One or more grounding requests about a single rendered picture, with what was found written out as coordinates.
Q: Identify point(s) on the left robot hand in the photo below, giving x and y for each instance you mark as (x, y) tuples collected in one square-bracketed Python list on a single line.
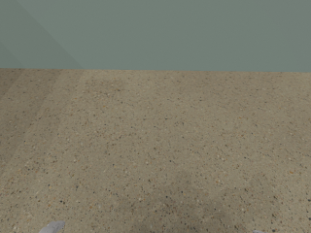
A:
[(53, 227)]

